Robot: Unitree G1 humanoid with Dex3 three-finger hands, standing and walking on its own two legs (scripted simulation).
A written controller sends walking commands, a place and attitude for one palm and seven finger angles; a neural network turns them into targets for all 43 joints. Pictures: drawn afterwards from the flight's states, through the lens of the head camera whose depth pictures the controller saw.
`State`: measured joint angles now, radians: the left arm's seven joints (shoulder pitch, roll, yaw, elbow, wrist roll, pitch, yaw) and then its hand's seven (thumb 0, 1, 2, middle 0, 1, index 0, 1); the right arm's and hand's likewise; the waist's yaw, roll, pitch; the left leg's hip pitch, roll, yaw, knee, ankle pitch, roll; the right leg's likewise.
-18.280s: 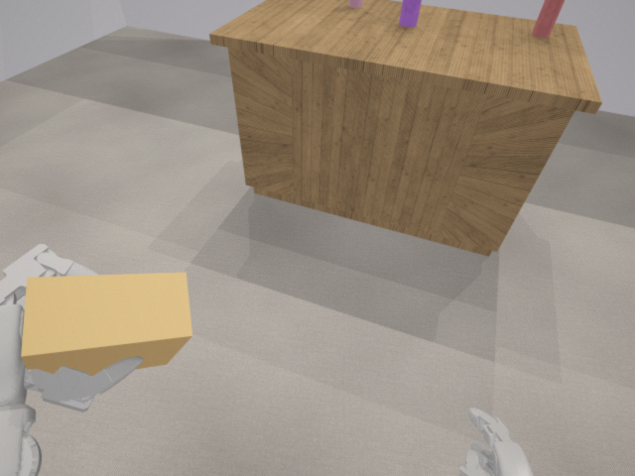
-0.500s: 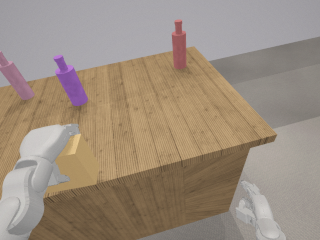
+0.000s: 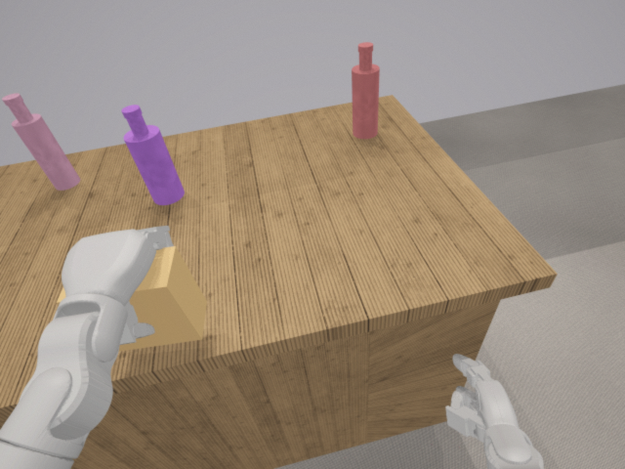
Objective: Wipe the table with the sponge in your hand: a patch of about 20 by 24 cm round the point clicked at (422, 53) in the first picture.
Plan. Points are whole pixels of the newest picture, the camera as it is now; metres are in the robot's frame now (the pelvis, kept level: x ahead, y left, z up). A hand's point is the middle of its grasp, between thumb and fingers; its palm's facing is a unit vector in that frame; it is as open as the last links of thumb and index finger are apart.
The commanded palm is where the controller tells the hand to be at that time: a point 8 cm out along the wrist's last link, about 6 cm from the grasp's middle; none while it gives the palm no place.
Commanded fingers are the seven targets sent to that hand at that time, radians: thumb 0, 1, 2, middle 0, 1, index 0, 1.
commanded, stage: move the sponge above the wiping area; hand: left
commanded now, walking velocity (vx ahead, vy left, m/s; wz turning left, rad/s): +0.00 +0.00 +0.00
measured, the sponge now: (148, 310) +0.25 +0.28 +0.09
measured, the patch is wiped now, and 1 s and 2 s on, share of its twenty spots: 0.00 0.00 0.00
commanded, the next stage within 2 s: none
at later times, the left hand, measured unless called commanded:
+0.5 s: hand (118, 277) +0.25 +0.30 +0.15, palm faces +0.12 -0.03 -0.99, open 10.0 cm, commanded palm +0.22 +0.29 +0.20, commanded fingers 0.00 0.10 1.30 -1.20 -1.60 -1.20 -1.60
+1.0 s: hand (99, 282) +0.25 +0.33 +0.14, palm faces +0.08 -0.03 -1.00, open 10.0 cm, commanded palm +0.22 +0.30 +0.19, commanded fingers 0.00 0.10 1.30 -1.20 -1.60 -1.20 -1.60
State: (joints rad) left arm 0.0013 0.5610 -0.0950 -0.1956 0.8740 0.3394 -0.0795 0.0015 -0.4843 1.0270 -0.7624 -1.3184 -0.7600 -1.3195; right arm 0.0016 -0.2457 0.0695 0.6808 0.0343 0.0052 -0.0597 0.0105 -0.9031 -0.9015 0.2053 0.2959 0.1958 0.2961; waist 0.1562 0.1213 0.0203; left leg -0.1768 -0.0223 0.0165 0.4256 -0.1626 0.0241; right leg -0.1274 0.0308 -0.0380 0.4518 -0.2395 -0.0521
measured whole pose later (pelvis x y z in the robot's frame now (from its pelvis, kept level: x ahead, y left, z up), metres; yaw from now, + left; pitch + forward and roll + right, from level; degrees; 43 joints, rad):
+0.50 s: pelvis +0.01 -0.01 +0.00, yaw +0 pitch -5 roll +0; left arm 0.00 0.59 0.03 -0.10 0.85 0.31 -0.06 0.00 -0.48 1.03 -0.76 -1.32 -0.76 -1.32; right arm 0.05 -0.27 0.05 0.70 0.04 0.02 -0.06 0.01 -0.90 -0.90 0.20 0.30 0.20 0.30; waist 0.13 0.12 0.01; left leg -0.18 0.00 0.01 0.44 -0.18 0.01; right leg -0.12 0.05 -0.04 0.44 -0.24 -0.07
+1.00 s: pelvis +0.00 -0.01 +0.00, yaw +0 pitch -4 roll +0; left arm -0.03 0.59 0.06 0.02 0.84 0.34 -0.05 0.00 -0.48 1.03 -0.76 -1.32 -0.76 -1.32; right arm 0.05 -0.27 0.04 0.70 0.05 0.02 -0.06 0.01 -0.90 -0.90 0.21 0.30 0.20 0.30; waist 0.12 0.13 0.00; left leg -0.20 -0.01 0.00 0.45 -0.18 0.01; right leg -0.14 0.05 -0.05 0.44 -0.24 -0.06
